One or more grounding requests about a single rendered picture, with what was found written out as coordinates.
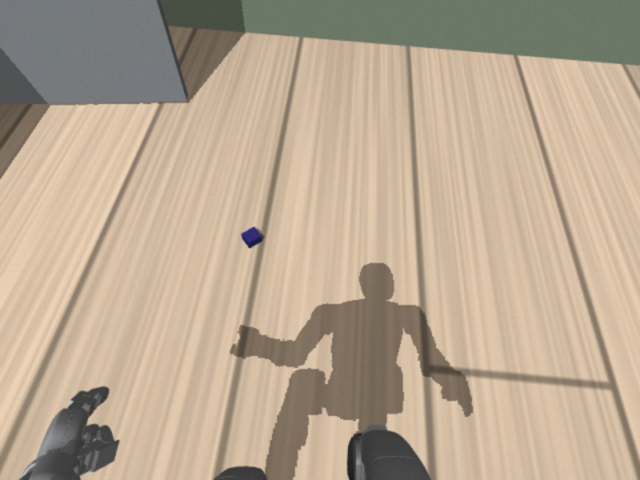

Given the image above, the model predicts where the left robot hand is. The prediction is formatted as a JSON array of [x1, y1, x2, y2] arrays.
[[36, 386, 119, 476]]

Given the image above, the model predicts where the small box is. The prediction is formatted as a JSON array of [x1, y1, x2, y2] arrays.
[[241, 227, 262, 248]]

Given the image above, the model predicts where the right robot foot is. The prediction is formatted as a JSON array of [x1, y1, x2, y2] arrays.
[[347, 433, 363, 480]]

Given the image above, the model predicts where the left robot arm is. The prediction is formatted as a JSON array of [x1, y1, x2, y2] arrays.
[[19, 452, 81, 480]]

